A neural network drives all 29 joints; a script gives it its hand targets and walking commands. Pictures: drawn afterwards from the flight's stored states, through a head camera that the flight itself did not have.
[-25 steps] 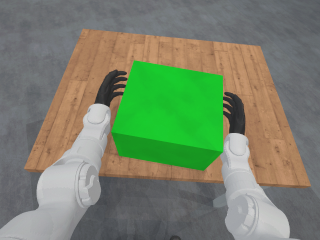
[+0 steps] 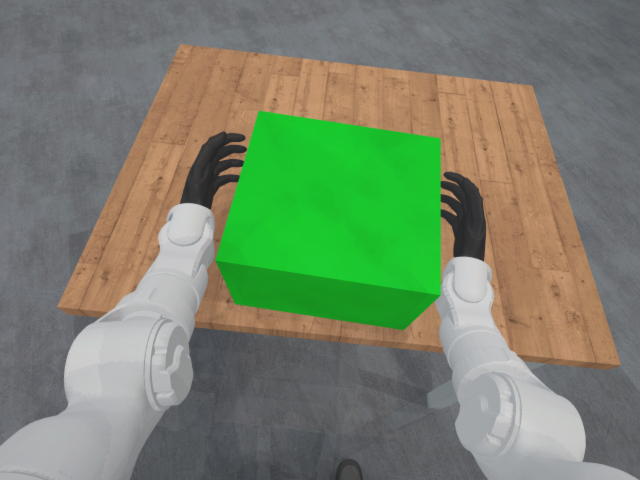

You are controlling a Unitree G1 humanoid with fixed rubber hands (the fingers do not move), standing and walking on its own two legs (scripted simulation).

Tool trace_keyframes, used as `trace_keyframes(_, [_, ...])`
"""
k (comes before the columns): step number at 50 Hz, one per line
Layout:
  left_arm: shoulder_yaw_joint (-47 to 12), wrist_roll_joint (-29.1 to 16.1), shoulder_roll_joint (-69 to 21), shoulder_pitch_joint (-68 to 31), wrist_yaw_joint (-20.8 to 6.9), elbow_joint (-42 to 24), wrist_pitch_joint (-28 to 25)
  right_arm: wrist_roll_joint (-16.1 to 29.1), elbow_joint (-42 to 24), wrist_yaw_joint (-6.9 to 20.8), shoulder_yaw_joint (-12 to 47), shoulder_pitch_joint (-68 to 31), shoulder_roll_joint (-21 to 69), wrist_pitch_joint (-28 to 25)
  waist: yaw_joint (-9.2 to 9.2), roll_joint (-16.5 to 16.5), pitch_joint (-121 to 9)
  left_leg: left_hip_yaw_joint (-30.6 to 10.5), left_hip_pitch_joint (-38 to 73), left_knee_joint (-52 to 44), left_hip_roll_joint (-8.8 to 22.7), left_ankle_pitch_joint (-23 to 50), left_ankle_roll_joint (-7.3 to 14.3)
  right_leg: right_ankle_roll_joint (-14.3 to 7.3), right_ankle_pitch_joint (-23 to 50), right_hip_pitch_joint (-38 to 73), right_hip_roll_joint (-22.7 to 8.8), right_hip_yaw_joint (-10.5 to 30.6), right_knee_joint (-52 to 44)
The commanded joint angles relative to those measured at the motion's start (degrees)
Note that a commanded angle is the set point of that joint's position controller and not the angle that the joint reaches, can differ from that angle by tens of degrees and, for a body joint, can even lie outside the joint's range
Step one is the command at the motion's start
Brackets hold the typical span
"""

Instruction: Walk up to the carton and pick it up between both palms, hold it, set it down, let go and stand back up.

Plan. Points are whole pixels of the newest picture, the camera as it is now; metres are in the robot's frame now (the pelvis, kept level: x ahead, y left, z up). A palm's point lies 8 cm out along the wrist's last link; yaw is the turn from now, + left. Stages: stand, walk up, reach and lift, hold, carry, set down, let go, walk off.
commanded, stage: reach and lift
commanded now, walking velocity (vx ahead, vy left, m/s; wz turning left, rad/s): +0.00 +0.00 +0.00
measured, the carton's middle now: (333, 224) +0.44 -0.03 +0.00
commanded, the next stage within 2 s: none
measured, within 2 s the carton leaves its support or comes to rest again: leaves its support in 0.46 s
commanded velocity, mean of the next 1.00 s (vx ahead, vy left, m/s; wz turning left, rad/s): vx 0.00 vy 0.00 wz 0.00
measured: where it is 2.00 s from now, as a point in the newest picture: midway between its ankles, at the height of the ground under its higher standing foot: outside the picture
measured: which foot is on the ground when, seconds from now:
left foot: down 0.00-1.00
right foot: down 0.00-1.00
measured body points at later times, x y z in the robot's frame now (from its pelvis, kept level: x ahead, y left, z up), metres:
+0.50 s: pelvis +0.01 +0.01 +0.00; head +0.04 +0.01 +0.45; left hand +0.43 +0.15 +0.06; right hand +0.37 -0.19 +0.05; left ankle -0.02 +0.13 -0.74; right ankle +0.03 -0.12 -0.74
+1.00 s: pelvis +0.00 +0.01 +0.01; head -0.01 +0.04 +0.45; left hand +0.40 +0.15 +0.12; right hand +0.36 -0.20 +0.11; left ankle -0.02 +0.13 -0.74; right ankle +0.03 -0.12 -0.74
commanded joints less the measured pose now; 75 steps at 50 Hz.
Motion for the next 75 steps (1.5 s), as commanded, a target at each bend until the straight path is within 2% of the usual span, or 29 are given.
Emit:
trace_keyframes(1, [-13.4,3.7,-33.6,-25.9,-6.7,-3.8,-2.1,-5.4,-0.6,7.2,21.8,-28.8,29.3,-2.5,-0.61,4.3,-34.9,4.3,7.7,0.8,-2.4,18.2,-3.7,-0.5,19.9,28.6,1.2,0.3,6.1])
trace_keyframes(9, [-18.5,-0.6,-35.9,-23.6,-6.5,-7.7,-1.6,0.7,-4.6,6.9,29.9,-28.5,30.0,-0.7,-0.54,4.5,-36.2,2.7,9.6,3.0,-2.5,22.4,-3.9,-0.2,24.7,30.2,2.1,1.2,7.3])
trace_keyframes(14, [-22.9,-4.4,-39.8,-24.7,-5.6,-13.2,-1.5,5.8,-11.0,7.0,36.5,-29.9,32.0,2.3,-0.91,5.1,-38.2,0.9,10.9,4.2,-2.7,24.0,-3.8,0.0,25.6,30.7,2.5,2.1,8.2])
trace_keyframes(15, [-23.2,-3.1,-37.7,-18.5,-5.9,-12.2,1.6,8.7,-7.2,6.6,39.4,-24.4,32.2,6.1,-0.61,6.0,-32.4,-0.1,13.7,3.7,-3.3,24.8,-3.5,0.3,25.9,30.6,2.5,3.6,6.9])
trace_keyframes(16, [-24.7,-4.3,-38.9,-19.7,-6.3,-17.0,2.6,10.8,-12.7,6.4,41.0,-24.8,32.7,7.1,-1.20,5.0,-32.9,-0.1,14.8,3.5,-3.2,25.7,-3.6,0.6,25.9,31.6,2.9,3.5,6.8])
trace_keyframes(17, [-26.0,-5.5,-39.9,-19.9,-6.5,-19.3,3.4,12.0,-15.8,6.3,43.5,-26.3,33.8,8.0,-0.59,5.1,-34.1,-0.6,15.0,3.8,-3.4,26.4,-3.6,0.8,26.2,32.8,2.7,4.2,6.6])
trace_keyframes(19, [-29.2,-8.8,-43.2,-22.0,-6.3,-23.4,4.3,14.5,-21.0,6.0,46.8,-28.3,35.5,9.8,-1.82,4.9,-36.1,-1.8,15.7,3.9,-3.8,25.7,-3.8,0.8,24.9,31.7,3.3,4.4,6.8])
trace_keyframes(23, [-34.9,-12.2,-46.6,-24.2,-4.3,-33.7,6.9,19.6,-33.8,6.3,53.7,-30.2,38.4,15.7,-1.62,5.4,-38.7,-2.7,17.2,3.7,-4.2,23.9,-3.5,0.6,20.8,31.1,3.6,5.0,6.6])
trace_keyframes(25, [-36.6,-13.6,-48.0,-24.4,-3.6,-37.3,9.9,22.0,-39.3,6.1,56.3,-31.6,39.7,19.9,-1.59,3.5,-37.2,-3.2,16.7,3.4,-4.6,21.9,-3.0,0.7,18.2,31.5,3.7,5.7,6.6])
trace_keyframes(27, [-37.1,-14.7,-48.6,-24.6,-3.4,-40.9,14.1,23.2,-41.8,6.3,56.6,-31.2,38.9,24.8,-2.20,1.7,-32.8,-3.3,15.2,1.5,-4.9,15.8,-2.2,0.8,12.1,30.6,3.8,5.7,5.8])
trace_keyframes(28, [-36.5,-14.6,-48.7,-23.4,-3.4,-41.9,16.6,24.0,-43.9,6.3,57.1,-31.9,38.6,27.2,-1.49,0.6,-30.4,-3.2,15.4,0.7,-5.1,14.5,-2.0,0.9,10.4,30.4,3.9,5.7,5.5])
trace_keyframes(29, [-36.5,-15.0,-48.8,-23.4,-3.6,-43.6,19.2,24.4,-44.1,6.3,56.9,-30.9,37.5,29.7,-2.28,-0.2,-28.1,-3.0,15.4,-0.1,-5.0,12.8,-1.9,0.7,8.9,29.9,4.0,5.5,5.0])
trace_keyframes(32, [-32.3,-12.4,-47.5,-20.7,-5.5,-42.6,27.6,24.1,-41.9,6.4,52.6,-30.1,34.2,35.8,-2.46,-2.3,-17.9,-2.4,16.8,-3.2,-4.7,6.2,-1.3,0.8,0.9,29.9,4.2,5.2,3.0])
trace_keyframes(35, [-28.4,-8.9,-46.8,-18.7,-7.3,-44.3,32.9,24.0,-39.3,7.2,49.3,-29.4,31.9,37.8,-1.65,-1.9,-14.1,-1.6,19.3,-4.2,-4.3,7.9,-2.1,0.7,1.0,31.2,4.5,4.8,2.4])
trace_keyframes(40, [-22.7,-1.8,-46.8,-15.2,-8.6,-44.0,38.2,22.0,-34.7,8.9,42.9,-28.3,28.3,36.6,-0.63,2.5,-10.2,0.0,22.6,-5.6,-3.7,9.0,-3.4,0.1,0.6,33.1,4.7,3.6,1.8])
trace_keyframes(44, [-25.9,-1.6,-47.4,-13.7,-7.5,-52.0,39.8,22.9,-38.5,9.9,43.1,-28.6,26.8,33.4,-0.51,5.9,-14.2,-0.1,28.0,-2.5,-3.1,20.5,-5.4,-0.4,5.8,33.1,5.4,2.6,2.1])
trace_keyframes(47, [-31.6,-4.5,-49.0,-12.2,-5.7,-58.6,40.6,25.9,-44.8,10.1,45.9,-29.3,26.0,31.8,-1.55,7.9,-19.3,-1.1,31.9,1.0,-3.0,30.5,-6.6,-0.7,11.9,33.4,5.2,3.1,2.8])
trace_keyframes(50, [-36.3,-6.9,-49.0,-11.6,-4.2,-65.4,41.7,27.5,-51.7,9.6,49.8,-29.3,26.5,32.1,-2.11,6.8,-23.1,-2.0,32.9,3.0,-3.5,34.0,-6.6,-0.4,14.9,33.1,5.3,3.5,3.1])
trace_keyframes(51, [-37.4,-7.8,-48.8,-11.8,-4.0,-67.5,42.1,28.0,-53.8,9.5,51.3,-29.0,27.3,32.8,-2.53,5.6,-24.7,-2.1,32.8,2.6,-3.8,31.5,-6.2,-0.1,15.4,33.2,5.0,3.7,3.2])
trace_keyframes(54, [-37.2,-7.8,-46.3,-9.5,-4.3,-68.2,44.8,28.1,-58.4,8.5,53.9,-29.0,28.1,35.7,-1.29,1.9,-22.3,-1.3,26.2,-0.3,-4.9,21.1,-3.4,1.2,14.0,36.3,4.2,4.4,3.5])
trace_keyframes(59, [-30.3,-5.2,-41.7,-5.4,-7.4,-63.0,50.5,26.4,-54.8,7.8,52.7,-26.7,28.4,41.6,0.28,-3.9,-12.0,0.7,16.8,-6.0,-5.5,3.1,0.7,2.6,6.4,40.3,2.8,5.2,2.9])
trace_keyframes(61, [-28.9,-5.1,-41.5,-6.7,-8.5,-64.2,51.2,26.7,-55.7,7.7,52.2,-27.6,29.3,42.2,0.76,-4.1,-13.5,1.5,16.5,-6.0,-5.9,3.0,0.9,2.9,7.1,41.7,2.6,5.7,3.2])
trace_keyframes(62, [-28.4,-4.9,-40.7,-7.5,-8.9,-63.9,51.3,26.3,-55.0,7.6,51.9,-28.1,29.0,42.6,0.04,-4.4,-13.5,1.0,16.4,-6.4,-5.7,2.6,1.0,3.0,7.0,42.2,2.4,5.4,3.1])
trace_keyframes(64, [-27.9,-5.5,-41.0,-9.2,-9.2,-65.0,51.4,27.3,-56.8,7.5,52.5,-30.2,29.9,42.6,0.65,-3.8,-15.3,1.6,16.9,-5.9,-6.1,2.8,0.8,2.9,6.7,42.5,2.2,5.7,3.5])
trace_keyframes(67, [-30.6,-7.0,-42.6,-12.8,-8.8,-66.7,51.1,26.9,-57.1,7.6,51.8,-32.0,30.1,42.1,-0.67,-1.2,-18.5,0.9,19.7,-4.8,-5.6,6.5,-0.4,2.1,7.4,40.3,2.9,4.7,3.9])
trace_keyframes(68, [-29.8,-6.4,-43.2,-11.1,-8.6,-65.1,51.5,27.1,-57.3,7.7,51.5,-32.2,29.5,42.2,-0.10,-1.0,-17.4,1.0,20.5,-4.7,-5.5,7.2,-0.7,1.8,7.0,39.5,3.3,4.3,3.7])
trace_keyframes(70, [-29.7,-5.6,-42.5,-9.6,-8.4,-64.7,52.5,26.7,-55.7,8.0,50.8,-31.2,28.0,42.9,-0.48,-0.2,-16.2,0.9,21.4,-4.7,-5.3,7.3,-1.1,1.4,4.4,38.3,3.5,4.0,3.3])
trace_keyframes(72, [-30.8,-6.1,-42.3,-11.9,-8.4,-65.8,52.9,26.3,-52.2,8.2,48.9,-30.2,27.4,43.3,-2.07,1.1,-14.6,0.5,22.0,-5.2,-4.5,5.8,-1.5,1.2,1.6,36.0,3.8,3.1,3.1])
trace_keyframes(75, [-29.0,-4.7,-43.0,-11.3,-8.5,-62.6,54.2,25.5,-48.2,9.1,46.0,-30.9,25.3,43.7,-2.23,2.5,-9.8,0.5,20.5,-6.5,-3.6,2.8,-1.8,0.5,-3.2,34.3,4.3,2.5,2.8])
